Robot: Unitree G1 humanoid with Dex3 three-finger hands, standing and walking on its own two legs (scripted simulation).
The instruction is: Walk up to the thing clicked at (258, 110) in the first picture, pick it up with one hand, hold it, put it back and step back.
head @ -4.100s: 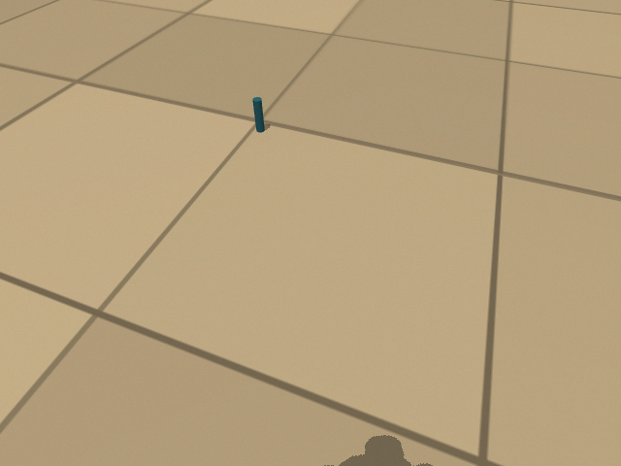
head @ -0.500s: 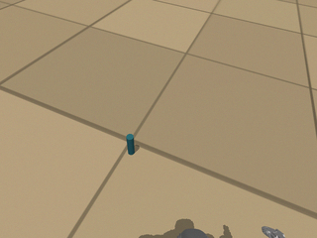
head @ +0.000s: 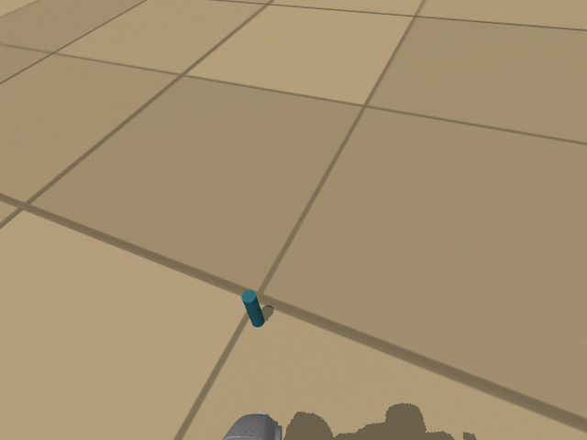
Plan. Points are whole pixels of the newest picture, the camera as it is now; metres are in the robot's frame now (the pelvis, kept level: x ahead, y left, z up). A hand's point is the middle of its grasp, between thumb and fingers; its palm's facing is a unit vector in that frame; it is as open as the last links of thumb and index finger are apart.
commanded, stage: walk up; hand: left
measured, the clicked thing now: (253, 309) +0.62 +0.23 -0.68
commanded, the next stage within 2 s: none
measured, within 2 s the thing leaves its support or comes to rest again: neither
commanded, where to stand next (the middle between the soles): +0.28 +0.02 m, yaw +0 degrees
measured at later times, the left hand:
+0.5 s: hand (116, 417) +0.18 +0.33 -0.16, palm faces -0.03 -0.94 -0.33, open 7.4 cm
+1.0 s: hand (151, 352) +0.29 +0.29 -0.14, palm faces +0.00 -0.92 -0.39, open 7.4 cm
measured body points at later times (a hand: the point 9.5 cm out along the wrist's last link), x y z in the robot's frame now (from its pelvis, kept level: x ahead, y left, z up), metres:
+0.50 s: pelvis +0.14 +0.06 +0.00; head +0.15 +0.08 +0.45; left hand +0.19 +0.38 -0.13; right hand +0.20 -0.26 -0.09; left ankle +0.17 +0.15 -0.74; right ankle +0.21 -0.11 -0.68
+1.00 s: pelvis +0.20 +0.03 -0.01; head +0.22 +0.02 +0.44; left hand +0.28 +0.34 -0.12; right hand +0.27 -0.28 -0.14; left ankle +0.24 +0.17 -0.73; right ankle +0.27 -0.09 -0.74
